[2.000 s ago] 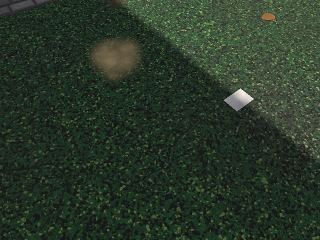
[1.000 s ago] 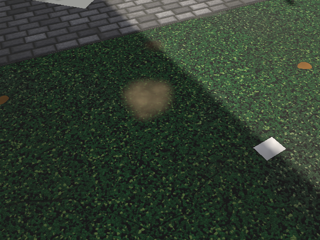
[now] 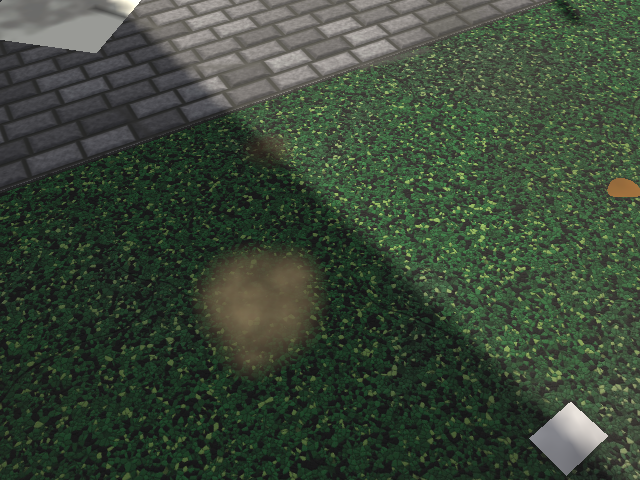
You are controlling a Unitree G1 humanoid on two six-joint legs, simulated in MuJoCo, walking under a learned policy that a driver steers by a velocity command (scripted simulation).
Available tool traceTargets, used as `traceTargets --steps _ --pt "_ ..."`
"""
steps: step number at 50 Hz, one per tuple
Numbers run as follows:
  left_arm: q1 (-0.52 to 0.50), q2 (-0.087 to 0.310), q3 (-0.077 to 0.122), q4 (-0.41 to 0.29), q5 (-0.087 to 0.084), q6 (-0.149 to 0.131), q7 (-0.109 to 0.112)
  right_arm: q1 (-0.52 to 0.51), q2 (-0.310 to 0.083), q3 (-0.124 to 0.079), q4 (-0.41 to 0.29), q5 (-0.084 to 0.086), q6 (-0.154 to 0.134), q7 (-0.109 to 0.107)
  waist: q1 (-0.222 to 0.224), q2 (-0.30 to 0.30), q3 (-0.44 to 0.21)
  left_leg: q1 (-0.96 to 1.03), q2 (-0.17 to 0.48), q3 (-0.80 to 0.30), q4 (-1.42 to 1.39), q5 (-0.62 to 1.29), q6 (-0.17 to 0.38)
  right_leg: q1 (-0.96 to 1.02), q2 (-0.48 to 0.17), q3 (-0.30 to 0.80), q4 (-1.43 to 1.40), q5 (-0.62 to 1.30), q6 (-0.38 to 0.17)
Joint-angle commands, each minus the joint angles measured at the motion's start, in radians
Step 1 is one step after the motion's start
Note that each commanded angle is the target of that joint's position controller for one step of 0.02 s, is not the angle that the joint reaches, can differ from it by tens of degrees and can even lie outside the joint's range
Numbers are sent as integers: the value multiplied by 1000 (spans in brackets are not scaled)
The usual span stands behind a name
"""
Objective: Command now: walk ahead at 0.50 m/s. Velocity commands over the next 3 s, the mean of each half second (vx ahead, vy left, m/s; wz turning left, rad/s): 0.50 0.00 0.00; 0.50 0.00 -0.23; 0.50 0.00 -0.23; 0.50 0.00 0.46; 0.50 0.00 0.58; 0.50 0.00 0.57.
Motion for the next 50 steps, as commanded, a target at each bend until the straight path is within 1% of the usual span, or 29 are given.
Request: traceTargets --steps 1,3,4,5,6,7,8,9,10,11,12,14,16,19,22,27,30,31,32,33,34,35,36,37,38,40,42,46,50 --pt "-131 63 4 -99 -6 -19 -20 48 -168 -35 -14 6 8 -8 1 76 74 -2 314 -131 -23 254 143 -3 26 -11 -68 -39 -21" --pt "-107 89 11 -105 -7 -24 -29 41 -182 -41 -13 6 22 -11 31 96 51 58 340 -141 38 362 124 46 44 -19 -93 -125 -48" --pt "-51 111 20 -94 -7 -26 -30 22 -191 -44 -17 5 27 -12 68 113 15 68 333 -130 106 510 111 135 70 -42 -103 -162 -65" --pt "79 145 41 -56 -5 -27 -27 2 -183 -40 -23 3 34 -12 139 110 -64 45 291 -94 259 660 89 313 103 -72 -124 -157 -93" --pt "267 206 65 -6 3 -26 -19 5 -150 -24 -41 -9 35 -13 208 76 -204 -96 237 -53 502 585 59 608 35 -3 -80 -128 -142" --pt "395 313 93 22 18 -18 -14 123 -34 12 -58 -15 15 -2 183 -152 -369 -517 77 4 909 185 -21 1031 -225 440 -113 -261 -303" --pt "413 239 71 29 8 -14 -17 109 -53 12 -41 -4 -10 4 197 -204 -426 -681 19 -130 1071 -332 -23 1089 -287 712 -272 -366 -345" --pt "330 182 50 17 3 -15 -15 14 -154 -15 -67 26 -28 9 190 -140 -268 -776 85 -163 1144 -296 -1 970 -251 579 -290 -409 -287" --pt "242 152 40 -6 7 -15 -13 -55 -159 -16 -84 35 -35 7 164 -79 -163 -777 142 -132 1114 -202 9 818 -212 439 -312 -351 -254" --pt "179 122 31 -14 13 -17 -15 -89 -147 -18 -88 23 -32 1 135 -26 -85 -743 180 -112 1044 -127 4 675 -172 337 -350 -268 -238" --pt "145 96 22 -18 21 -22 -18 -81 -136 -24 -83 11 -21 -4 100 -36 -53 -678 212 -118 983 -74 0 579 -135 265 -384 -211 -219" --pt "141 95 23 -7 21 -28 -23 -47 -86 -19 -72 3 5 -6 68 -45 -40 -606 223 -109 931 -31 -15 492 -109 198 -435 -149 -226" --pt "166 123 30 10 19 -34 -17 -80 -79 -19 -87 -3 17 -9 61 -30 -15 -643 230 -103 858 30 -35 475 -105 147 -465 -82 -241" --pt "212 139 34 34 15 -27 0 -188 -77 -19 -124 -11 14 -7 84 -17 14 -702 228 -96 668 191 -55 503 -89 86 -485 -49 -228" --pt "254 151 35 54 7 -21 11 -297 -57 -10 -153 -6 5 4 118 -21 38 -652 193 -60 478 329 -57 502 -59 25 -497 -73 -202" --pt "334 163 44 105 -6 -1 17 -418 -69 -4 -200 4 -4 27 146 -19 73 -673 169 -67 345 303 -29 656 -123 32 -447 -71 -191" --pt "316 180 53 110 -8 16 23 -381 -105 -16 -203 5 -13 39 104 -37 40 -593 143 -51 312 190 8 734 -154 39 -358 83 -165" --pt "295 186 54 105 -8 21 24 -308 -128 -29 -184 4 -14 38 58 -48 -5 -480 112 -20 299 167 26 732 -136 20 -270 242 -150" --pt "296 161 45 103 -4 27 23 -155 -169 -54 -135 1 -15 31 -10 -29 -95 -259 89 -5 288 175 52 672 -81 -7 -88 324 -126" --pt "313 120 24 79 13 28 24 28 -243 -77 -99 -13 -14 21 -68 71 -246 56 253 -187 320 182 112 468 -16 -44 217 90 -92" --pt "442 -22 -15 75 12 7 12 89 -315 -92 -76 -13 -7 21 -2 339 -370 386 484 -655 208 -10 271 61 179 -42 570 -577 -25" --pt "381 89 9 87 -16 -15 11 80 -211 -64 -84 -4 -9 21 -45 243 -355 355 477 -733 123 -137 249 -45 146 110 701 -683 -37" --pt "287 149 28 56 -42 -27 10 -1 -169 -50 -97 -7 -15 16 -35 200 -207 230 449 -575 105 -107 195 -109 97 105 722 -601 -54" --pt "240 147 29 47 -41 -28 18 -79 -141 -41 -112 -12 -20 14 -3 132 -136 93 415 -452 79 -26 164 -77 40 80 682 -503 -55" --pt "218 137 36 46 -27 -21 25 -132 -105 -33 -115 -17 -24 15 22 114 -75 -22 380 -358 43 45 144 -39 10 77 625 -439 -50" --pt "262 94 40 57 -24 8 23 -165 -75 -26 -106 -31 -32 17 71 145 -48 -136 341 -237 -17 113 124 62 -23 86 574 -371 -48" --pt "256 62 38 48 -24 30 22 -161 -94 -32 -92 -30 -39 13 87 124 -14 -177 339 -153 -54 185 133 46 -32 83 540 -334 -40" --pt "172 58 43 6 -13 37 15 -136 -125 -42 -74 -34 -35 -9 78 90 24 -145 328 -26 -81 276 127 -50 -23 91 377 -151 -21" --pt "40 33 29 -44 -6 30 -9 -107 -146 -45 -69 -25 -24 -24 35 72 58 -113 312 86 -93 309 102 -24 -7 1 166 -12 -25"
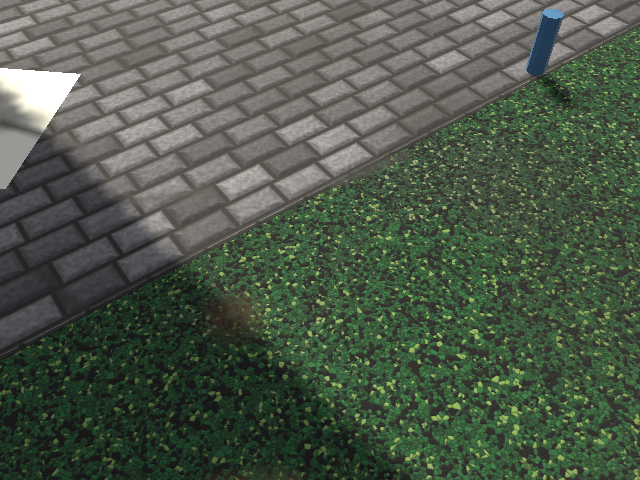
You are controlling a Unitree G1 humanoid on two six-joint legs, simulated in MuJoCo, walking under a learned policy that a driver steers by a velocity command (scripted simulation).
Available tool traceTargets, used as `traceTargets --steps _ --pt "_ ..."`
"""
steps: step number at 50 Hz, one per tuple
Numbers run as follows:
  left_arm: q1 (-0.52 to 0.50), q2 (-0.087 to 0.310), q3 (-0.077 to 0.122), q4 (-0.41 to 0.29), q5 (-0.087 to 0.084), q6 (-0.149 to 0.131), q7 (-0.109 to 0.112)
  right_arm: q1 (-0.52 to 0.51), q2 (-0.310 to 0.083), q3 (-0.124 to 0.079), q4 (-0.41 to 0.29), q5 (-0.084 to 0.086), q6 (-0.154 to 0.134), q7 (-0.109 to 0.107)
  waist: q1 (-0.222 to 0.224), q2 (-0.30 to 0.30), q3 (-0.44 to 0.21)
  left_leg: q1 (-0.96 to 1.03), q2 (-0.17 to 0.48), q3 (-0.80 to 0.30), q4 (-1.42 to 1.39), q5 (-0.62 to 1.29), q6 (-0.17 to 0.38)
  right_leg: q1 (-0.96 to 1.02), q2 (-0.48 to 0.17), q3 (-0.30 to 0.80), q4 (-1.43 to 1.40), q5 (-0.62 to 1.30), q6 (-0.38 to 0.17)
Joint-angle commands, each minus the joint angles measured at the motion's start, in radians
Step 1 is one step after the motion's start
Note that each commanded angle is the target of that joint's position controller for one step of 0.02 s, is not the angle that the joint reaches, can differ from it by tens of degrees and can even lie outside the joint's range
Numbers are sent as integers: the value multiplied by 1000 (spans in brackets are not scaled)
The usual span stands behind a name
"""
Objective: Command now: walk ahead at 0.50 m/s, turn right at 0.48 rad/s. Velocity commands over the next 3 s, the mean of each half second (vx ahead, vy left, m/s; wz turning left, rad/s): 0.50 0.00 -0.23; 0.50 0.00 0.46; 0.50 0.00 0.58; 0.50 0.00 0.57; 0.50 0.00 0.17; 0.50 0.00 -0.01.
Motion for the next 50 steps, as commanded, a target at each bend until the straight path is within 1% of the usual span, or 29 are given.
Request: traceTargets --steps 1,5,7,9,10,11,12,13,14,15,16,17,19,21,24,27,32,35,36,37,38,39,40,41,42,43,44,46,50 --pt "-100 14 -8 -89 5 -10 -20 -33 -164 -31 -59 9 -6 -15 -6 67 71 -46 287 -53 -114 309 106 12 -1 -55 -118 86 -6" --pt "-186 16 -12 -155 2 -8 -47 23 -183 -41 -42 24 28 -16 -22 70 92 117 334 -10 -28 464 95 -33 27 -112 -200 -18 -38" --pt "-158 43 1 -173 0 -4 -57 -2 -210 -49 -55 30 43 -21 18 106 51 151 340 20 78 763 74 62 80 -165 -209 -112 -72" --pt "-6 103 34 -153 -5 1 -58 -30 -235 -56 -70 33 59 -29 115 139 -45 134 328 38 319 1010 50 275 155 -207 -213 -191 -120" --pt "157 160 67 -113 -6 2 -46 -52 -232 -53 -80 37 61 -30 203 112 -126 27 287 55 541 925 15 521 188 -186 -296 -124 -161" --pt "274 244 91 -82 -1 11 -19 -9 -161 -28 -94 7 47 -23 213 -68 -218 -262 227 48 860 395 -22 833 -1 106 -312 -98 -224" --pt "218 283 83 -107 2 -1 -19 71 -47 9 -123 12 10 -3 105 -218 -329 -628 5 -112 1177 -351 -66 1076 -245 703 -493 -229 -423" --pt "250 186 54 -97 13 -8 -23 -16 -149 -14 -113 61 -27 16 174 -70 -340 -711 59 -277 1224 -326 -40 1061 -257 668 -563 -221 -382" --pt "202 148 43 -97 19 -19 -22 -84 -163 -19 -133 91 -38 21 164 -48 -211 -749 108 -265 1193 -261 -13 944 -226 484 -548 -144 -332" --pt "123 116 32 -103 17 -29 -25 -100 -150 -18 -122 79 -37 14 119 38 -121 -707 167 -260 1099 -183 -7 781 -178 333 -556 -37 -283" --pt "63 75 21 -109 25 -37 -24 -105 -156 -28 -105 58 -25 8 89 35 -82 -651 197 -265 1025 -135 -9 674 -136 235 -574 23 -251" --pt "38 58 14 -112 35 -43 -23 -67 -150 -31 -88 54 -5 10 59 11 -66 -589 215 -274 998 -95 -11 605 -113 172 -607 45 -234" --pt "43 76 19 -93 35 -61 -20 -34 -116 -28 -71 49 26 8 36 5 -48 -559 221 -273 948 -46 -26 545 -102 100 -658 104 -226" --pt "63 97 25 -73 41 -71 -11 -76 -104 -26 -84 47 41 3 43 12 -11 -624 213 -288 876 36 -41 540 -94 24 -690 150 -213" --pt "81 96 22 -56 43 -71 5 -138 -99 -26 -106 42 37 6 63 -2 16 -684 182 -303 699 213 -49 574 -68 -76 -713 144 -174" --pt "88 104 20 -44 39 -71 14 -213 -76 -15 -131 39 27 21 93 -7 38 -654 157 -247 521 355 -40 595 -56 -155 -738 118 -137" --pt "164 118 26 4 25 -44 25 -322 -56 1 -199 38 25 51 131 -2 80 -737 128 -189 394 285 -4 803 -124 -207 -674 265 -127" --pt "133 152 35 -6 18 -17 39 -296 -86 -12 -229 41 28 73 82 -47 30 -643 61 -111 385 130 43 869 -149 -245 -526 658 -103" --pt "121 167 38 -12 17 -9 46 -244 -109 -24 -226 41 32 75 46 -71 -11 -562 26 -85 398 75 64 871 -149 -254 -434 812 -91" --pt "106 180 39 -18 18 -1 51 -134 -150 -44 -208 44 36 73 -17 -75 -73 -416 -8 -75 390 54 91 839 -138 -262 -281 874 -75" --pt "81 184 37 -28 13 0 54 25 -206 -75 -176 44 39 61 -108 -37 -151 -161 -19 -119 309 120 133 710 -94 -279 -50 754 -39" --pt "139 113 14 -58 35 -19 45 138 -306 -105 -161 41 50 38 -95 158 -265 200 203 -490 312 93 250 349 11 -279 316 208 19" --pt "170 24 -20 -86 35 -61 22 106 -309 -94 -181 43 40 40 -27 263 -377 418 381 -1017 144 -18 409 32 210 -74 577 -577 47" --pt "59 103 -2 -109 -6 -98 3 111 -236 -72 -186 33 36 40 -83 171 -338 413 353 -947 90 -58 353 -83 144 59 611 -541 12" --pt "4 116 -3 -129 -26 -116 -3 57 -189 -61 -195 35 29 38 -64 116 -208 281 321 -795 82 -19 311 -115 95 41 542 -455 -10" --pt "-9 111 0 -124 -6 -120 3 -15 -162 -52 -209 37 24 41 -12 24 -114 110 277 -688 68 77 280 -70 53 28 437 -394 -10" --pt "-2 127 12 -119 19 -112 11 -66 -131 -42 -226 34 21 38 26 25 -75 -11 246 -615 49 173 265 5 25 23 357 -357 1" --pt "34 117 16 -122 31 -85 15 -99 -137 -39 -250 28 22 29 70 56 -53 -140 211 -562 10 260 267 89 9 15 278 -328 32" --pt "-64 74 2 -165 40 -61 24 -57 -195 -55 -254 34 25 3 48 84 -17 -261 147 -447 -3 334 229 114 37 -28 7 -132 91"
Over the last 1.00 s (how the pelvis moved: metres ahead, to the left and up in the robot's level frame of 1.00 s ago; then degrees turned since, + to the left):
0.57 0.02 0.00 -8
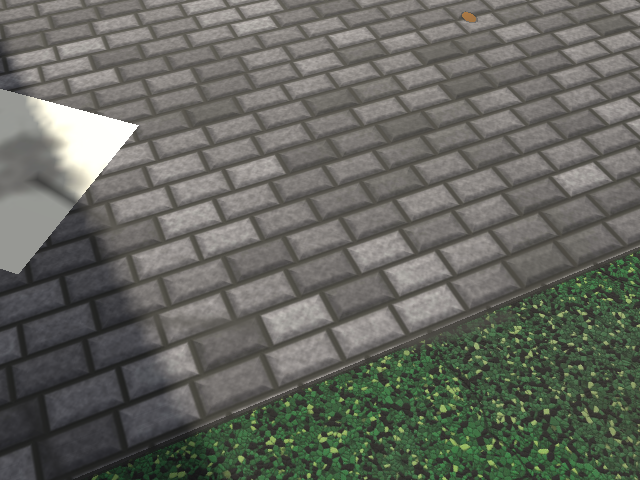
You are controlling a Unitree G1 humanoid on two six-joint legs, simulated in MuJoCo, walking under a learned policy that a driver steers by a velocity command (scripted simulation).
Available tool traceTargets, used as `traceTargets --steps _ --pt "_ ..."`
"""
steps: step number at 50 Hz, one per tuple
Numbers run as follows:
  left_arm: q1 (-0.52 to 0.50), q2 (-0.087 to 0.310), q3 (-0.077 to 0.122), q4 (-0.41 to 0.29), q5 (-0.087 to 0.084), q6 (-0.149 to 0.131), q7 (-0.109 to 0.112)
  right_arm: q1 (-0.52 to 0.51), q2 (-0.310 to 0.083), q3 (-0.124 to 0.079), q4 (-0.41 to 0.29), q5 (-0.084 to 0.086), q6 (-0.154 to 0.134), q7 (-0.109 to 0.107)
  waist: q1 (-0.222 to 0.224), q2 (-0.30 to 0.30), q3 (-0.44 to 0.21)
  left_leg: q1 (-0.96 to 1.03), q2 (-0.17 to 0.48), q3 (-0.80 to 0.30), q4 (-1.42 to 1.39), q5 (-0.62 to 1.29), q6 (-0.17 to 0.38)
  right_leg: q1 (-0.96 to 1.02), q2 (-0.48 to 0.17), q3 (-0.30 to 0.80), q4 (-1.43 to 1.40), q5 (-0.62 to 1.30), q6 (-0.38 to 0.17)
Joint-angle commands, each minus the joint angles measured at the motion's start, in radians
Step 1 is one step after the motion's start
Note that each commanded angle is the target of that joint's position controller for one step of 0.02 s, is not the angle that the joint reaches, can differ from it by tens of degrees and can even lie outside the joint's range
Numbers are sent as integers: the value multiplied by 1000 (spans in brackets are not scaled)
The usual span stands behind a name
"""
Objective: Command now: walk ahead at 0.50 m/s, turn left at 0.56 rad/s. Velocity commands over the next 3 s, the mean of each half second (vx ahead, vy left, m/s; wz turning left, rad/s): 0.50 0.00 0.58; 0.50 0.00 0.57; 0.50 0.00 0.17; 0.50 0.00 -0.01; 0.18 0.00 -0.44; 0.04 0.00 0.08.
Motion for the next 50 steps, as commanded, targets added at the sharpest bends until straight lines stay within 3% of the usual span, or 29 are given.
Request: traceTargets --steps 1,4,7,9,11,12,13,14,15,16,17,18,20,22,26,29,33,35,36,37,38,39,40,41,42,43,44,46,50 --pt "-39 53 10 -68 6 2 4 -25 -180 -45 -81 7 -11 -22 13 78 -40 -67 200 -164 -134 252 149 61 40 -46 -214 195 34" --pt "-132 46 4 -99 -10 -6 -8 29 -178 -45 -75 11 2 -27 -36 108 -47 -61 188 -181 -107 155 113 128 92 -53 -393 343 36" --pt "-161 81 13 -120 -19 -19 -21 64 -166 -43 -68 16 13 -31 -42 121 -52 30 226 -273 -31 86 99 136 105 -16 -477 305 17" --pt "-131 109 23 -118 -21 -31 -28 55 -168 -44 -75 11 18 -35 -15 145 -55 78 253 -338 32 87 86 172 106 -6 -501 223 -11" --pt "21 146 44 -82 -12 -43 -24 27 -135 -33 -94 5 18 -34 70 151 -121 49 201 -325 175 154 43 391 91 -17 -549 211 -65" --pt "169 199 58 -68 7 -47 -16 23 -80 -11 -115 -6 13 -29 135 64 -252 -61 141 -246 432 66 5 640 -63 123 -526 159 -129" --pt "273 280 79 -32 17 -32 -17 166 -20 7 -145 19 2 -28 81 -276 -384 -414 -1 -109 762 -371 -64 975 -292 580 -604 -39 -296" --pt "263 196 61 -42 -9 -26 -22 171 -119 -5 -125 29 1 -29 95 -242 -344 -557 79 -127 914 -422 -76 967 -324 716 -659 -262 -297" --pt "217 129 43 -58 -12 -18 -18 71 -181 -23 -134 24 6 -28 124 -133 -211 -597 117 -117 960 -328 -82 851 -279 559 -674 -268 -251" --pt "167 113 34 -63 -3 -10 -15 10 -177 -25 -148 14 12 -29 112 -61 -132 -571 152 -80 950 -253 -88 725 -235 420 -686 -146 -221" --pt "134 94 27 -56 1 -4 -15 -26 -164 -27 -162 4 12 -27 95 -50 -71 -551 179 -76 904 -203 -90 623 -196 324 -708 -32 -213" --pt "119 79 20 -52 7 -5 -13 -21 -148 -30 -167 8 15 -20 70 -75 -53 -507 206 -74 873 -173 -89 560 -168 245 -731 39 -202" --pt "115 76 21 -39 -1 -11 -14 -8 -107 -24 -175 20 28 -13 54 -98 -41 -476 226 -48 824 -155 -94 511 -146 145 -777 106 -209" --pt "123 104 31 -25 -6 -17 -13 -41 -87 -18 -199 14 36 -11 52 -75 -27 -505 238 -40 760 -116 -106 504 -160 81 -809 181 -230" --pt "128 140 43 -6 -5 -8 -8 -107 -74 -10 -222 12 34 2 65 -48 -23 -516 243 -16 575 62 -117 544 -152 -63 -822 298 -222" --pt "154 160 47 11 -11 3 -3 -204 -57 -1 -246 10 25 20 102 -41 5 -470 224 38 414 175 -104 562 -138 -158 -818 319 -194" --pt "195 196 58 35 -31 24 -3 -281 -68 -3 -287 14 26 41 112 -46 37 -445 197 92 301 106 -63 658 -175 -213 -775 412 -168" --pt "187 226 67 35 -41 36 1 -243 -101 -20 -292 7 31 45 70 -74 -2 -346 140 144 278 1 -22 698 -180 -253 -658 725 -149" --pt "182 240 71 34 -45 44 5 -165 -130 -38 -277 6 35 43 19 -84 -51 -237 98 171 263 -35 5 698 -171 -274 -532 880 -137" --pt "169 232 66 30 -48 50 9 -6 -175 -66 -234 9 38 36 -72 -62 -131 -14 54 183 197 29 42 628 -140 -307 -331 909 -109" --pt "184 188 48 15 -24 46 12 165 -250 -99 -191 12 48 15 -142 28 -222 301 132 22 186 48 94 383 -103 -307 -31 626 -64" --pt "267 41 0 -51 15 21 -1 120 -367 -108 -201 18 38 9 -4 307 -297 590 391 -558 93 -111 274 -63 101 -221 319 -311 -8" --pt "170 120 7 -63 -21 -17 -15 157 -289 -83 -232 12 21 15 -85 199 -420 634 449 -771 -44 -241 309 -172 113 3 428 -346 -20" --pt "81 164 19 -91 -55 -34 -23 129 -232 -65 -214 4 7 19 -93 148 -276 546 423 -627 -62 -167 260 -248 71 3 413 -244 -38" --pt "72 151 12 -91 -43 -44 -18 74 -207 -55 -214 8 0 18 -50 78 -192 399 379 -507 -59 -71 226 -210 30 0 325 -156 -47" --pt "75 153 16 -80 -15 -44 -11 3 -179 -46 -224 4 0 16 -5 48 -139 259 341 -417 -65 36 201 -139 2 0 240 -108 -39" --pt "96 163 23 -75 -5 -33 -12 -41 -158 -36 -241 -7 0 12 32 64 -119 161 316 -364 -85 123 194 -66 -16 7 196 -76 -33" --pt "119 144 22 -69 0 -9 -14 -64 -154 -33 -239 -10 -4 4 60 70 -106 66 302 -311 -116 223 202 -9 -19 -10 126 -51 -8" --pt "25 80 -4 -85 6 8 -18 -13 -167 -32 -193 -5 -9 -19 27 73 -60 -15 248 -168 -142 286 165 9 -3 -44 -118 177 29"
Over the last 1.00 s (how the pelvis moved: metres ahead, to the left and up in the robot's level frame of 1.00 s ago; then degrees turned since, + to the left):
0.58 -0.02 0.00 11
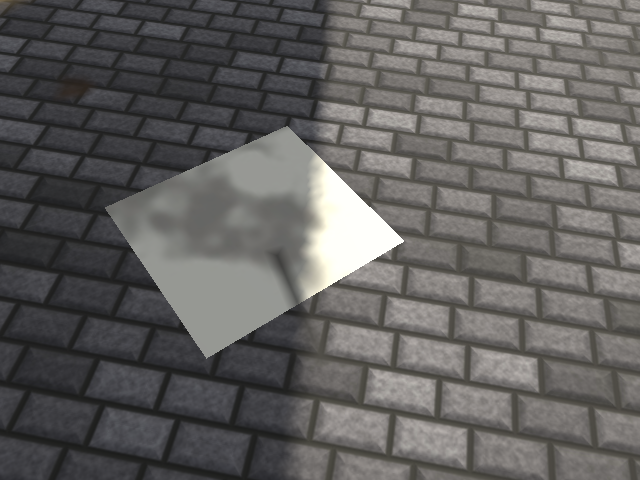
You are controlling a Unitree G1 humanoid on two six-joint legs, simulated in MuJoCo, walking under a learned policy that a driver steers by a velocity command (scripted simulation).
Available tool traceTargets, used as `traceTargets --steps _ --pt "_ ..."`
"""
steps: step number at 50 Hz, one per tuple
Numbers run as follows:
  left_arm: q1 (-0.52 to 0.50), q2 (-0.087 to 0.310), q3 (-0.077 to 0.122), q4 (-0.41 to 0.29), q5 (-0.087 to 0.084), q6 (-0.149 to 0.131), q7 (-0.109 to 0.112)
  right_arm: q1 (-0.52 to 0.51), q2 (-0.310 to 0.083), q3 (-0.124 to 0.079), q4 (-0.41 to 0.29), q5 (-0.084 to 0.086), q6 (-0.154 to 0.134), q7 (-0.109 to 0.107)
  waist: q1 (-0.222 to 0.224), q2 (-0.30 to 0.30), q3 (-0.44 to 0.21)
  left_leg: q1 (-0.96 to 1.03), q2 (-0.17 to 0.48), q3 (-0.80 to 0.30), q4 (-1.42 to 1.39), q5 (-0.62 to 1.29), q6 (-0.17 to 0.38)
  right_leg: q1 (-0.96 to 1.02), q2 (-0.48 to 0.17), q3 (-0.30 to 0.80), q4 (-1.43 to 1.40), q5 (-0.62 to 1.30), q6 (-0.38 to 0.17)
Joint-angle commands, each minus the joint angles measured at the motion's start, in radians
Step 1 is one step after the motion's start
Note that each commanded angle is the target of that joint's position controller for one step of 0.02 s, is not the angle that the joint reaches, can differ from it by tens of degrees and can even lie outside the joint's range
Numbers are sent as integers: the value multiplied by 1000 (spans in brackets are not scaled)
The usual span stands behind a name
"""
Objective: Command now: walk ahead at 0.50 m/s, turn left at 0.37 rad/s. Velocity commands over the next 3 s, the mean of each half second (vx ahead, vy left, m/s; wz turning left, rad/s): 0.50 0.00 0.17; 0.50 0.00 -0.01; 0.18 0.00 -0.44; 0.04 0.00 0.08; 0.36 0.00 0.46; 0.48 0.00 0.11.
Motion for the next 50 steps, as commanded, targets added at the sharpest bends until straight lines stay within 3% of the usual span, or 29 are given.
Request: traceTargets --steps 1,4,8,10,11,12,13,14,15,16,17,18,20,22,25,29,34,36,37,38,39,40,41,42,43,44,45,48,50 --pt "-20 41 4 -48 2 0 -5 -37 -156 -39 -58 3 -22 -18 15 92 -54 -24 218 -141 -146 267 155 63 13 -23 -189 215 18" --pt "-119 35 -3 -69 -14 -7 -18 20 -169 -39 -24 7 -22 -18 -35 103 -25 -19 225 -140 -149 142 130 119 49 -34 -347 355 7" --pt "-171 67 6 -99 -18 -18 -34 73 -172 -39 16 12 -15 -16 -49 113 5 130 295 -209 -80 154 119 67 62 -19 -442 266 -43" --pt "-139 80 13 -98 -18 -22 -38 73 -177 -42 28 10 -6 -19 -28 137 2 188 318 -230 -38 243 100 97 74 -30 -465 179 -73" --pt "-86 91 20 -86 -16 -24 -36 57 -179 -42 27 11 -1 -19 6 145 -20 197 305 -219 17 362 85 174 94 -54 -490 154 -94" --pt "21 118 37 -56 -11 -27 -31 46 -163 -35 24 8 2 -20 61 130 -92 185 254 -179 144 503 61 332 110 -73 -510 181 -123" --pt "181 168 52 -33 1 -29 -25 37 -129 -18 4 -4 2 -21 130 78 -235 60 198 -129 381 419 23 600 -8 42 -459 249 -187" --pt "305 251 77 -6 9 -20 -24 169 -60 3 -2 9 -14 -21 116 -166 -394 -311 42 -35 773 23 -67 987 -226 456 -499 83 -353" --pt "340 181 60 16 -21 -13 -32 152 -92 3 2 13 -27 -17 134 -235 -402 -489 22 -100 901 -399 -76 1033 -278 706 -649 -134 -375" --pt "279 128 43 9 -31 -8 -27 51 -159 -15 -14 29 -31 -12 142 -128 -238 -579 86 -105 964 -342 -70 916 -255 597 -671 -250 -327" --pt "212 108 34 -6 -20 0 -22 -28 -157 -12 -34 25 -33 -12 124 -47 -144 -573 137 -58 936 -257 -64 774 -216 475 -689 -213 -295" --pt "164 88 24 -9 -10 4 -23 -71 -146 -13 -43 10 -34 -11 98 -12 -64 -550 169 -38 863 -198 -65 640 -175 388 -723 -128 -287" --pt "123 64 14 -12 1 -3 -23 -35 -117 -14 -29 4 -24 -10 46 -54 -43 -447 210 -32 773 -131 -72 514 -120 285 -771 12 -274" --pt "129 78 18 0 -9 -11 -22 -20 -87 -7 -21 2 -16 -12 31 -61 -45 -431 218 -11 712 -98 -89 479 -106 208 -802 127 -289" --pt "156 113 28 22 -15 -9 -12 -108 -67 3 -45 -7 -21 -13 50 -29 -29 -462 229 5 538 48 -113 491 -94 120 -827 252 -288" --pt "218 132 32 53 -28 5 -5 -244 -42 15 -69 1 -35 2 104 -25 -7 -394 193 43 289 243 -116 507 -59 31 -826 263 -250" --pt "286 150 38 97 -37 32 1 -348 -61 11 -109 12 -48 28 123 -37 22 -403 165 42 163 190 -80 651 -128 59 -765 292 -232" --pt "275 165 44 104 -38 42 6 -310 -85 1 -104 10 -51 33 87 -52 -3 -331 145 55 133 117 -52 696 -142 59 -700 419 -212" --pt "254 171 45 102 -40 47 9 -233 -107 -11 -83 5 -52 30 36 -54 -49 -212 117 83 104 110 -30 693 -121 33 -608 572 -194" --pt "252 149 36 99 -35 50 12 -90 -153 -35 -40 1 -51 22 -32 -36 -147 5 110 92 99 132 2 639 -71 -8 -436 644 -167" --pt "253 95 12 71 -8 46 14 94 -226 -56 -8 -11 -46 10 -98 69 -304 314 291 -104 148 184 70 440 -14 -51 -131 393 -128" --pt "381 -19 -22 52 -12 23 6 127 -302 -68 11 -11 -41 13 -25 339 -416 622 500 -573 50 -4 238 40 169 -47 205 -294 -67" --pt "320 86 -1 68 -33 4 -2 138 -199 -45 9 5 -38 13 -76 247 -400 609 486 -648 -27 -161 227 -85 126 66 314 -368 -71" --pt "219 130 13 35 -53 -8 -8 70 -166 -31 4 5 -38 9 -72 194 -247 486 450 -499 -47 -138 184 -147 77 47 323 -284 -81" --pt "164 120 10 24 -46 -12 -5 7 -149 -24 -2 -1 -37 8 -44 117 -170 351 408 -392 -68 -48 160 -121 32 19 280 -194 -79" --pt "141 113 14 20 -29 -9 -3 -43 -125 -16 -5 -7 -37 11 -15 95 -110 234 375 -320 -99 45 152 -86 7 12 219 -140 -71" --pt "165 102 16 28 -28 2 -5 -73 -101 -9 -7 -17 -41 11 20 112 -96 159 355 -260 -131 100 144 -25 -17 22 190 -102 -65" --pt "192 51 8 40 -34 40 -2 -88 -110 -16 19 -13 -64 11 53 116 -61 51 348 -136 -212 163 151 19 -27 26 126 -43 -40" --pt "149 44 9 24 -26 49 4 -92 -127 -21 41 -25 -69 3 55 93 -22 23 343 -39 -214 374 141 3 -11 37 39 34 -19"
Over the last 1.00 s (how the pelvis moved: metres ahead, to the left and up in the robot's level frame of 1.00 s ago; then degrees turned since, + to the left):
0.51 0.12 0.00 35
